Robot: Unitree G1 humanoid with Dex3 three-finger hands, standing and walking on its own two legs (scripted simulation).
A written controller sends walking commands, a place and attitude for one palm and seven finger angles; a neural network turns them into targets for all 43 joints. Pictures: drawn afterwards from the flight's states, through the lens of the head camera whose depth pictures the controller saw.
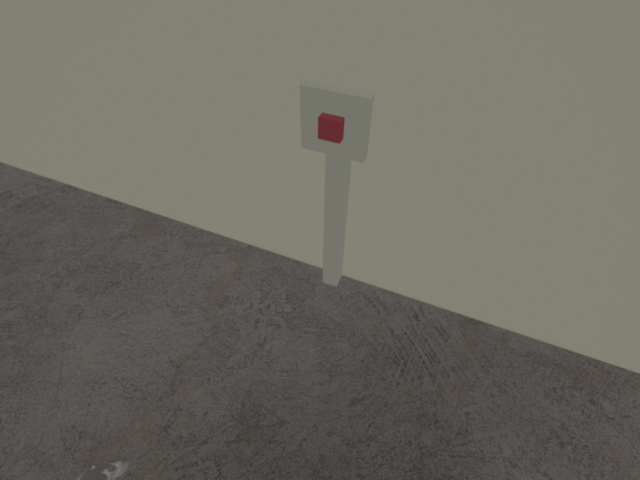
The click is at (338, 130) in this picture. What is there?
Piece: button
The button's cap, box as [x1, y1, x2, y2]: [318, 113, 344, 143]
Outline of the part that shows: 321,113 318,117 318,138 339,143 342,139 344,117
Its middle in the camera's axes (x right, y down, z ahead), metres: +0.02 -0.28 +0.97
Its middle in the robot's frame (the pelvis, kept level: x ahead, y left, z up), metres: +0.91 +0.02 -0.05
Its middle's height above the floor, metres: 0.72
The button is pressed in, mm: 0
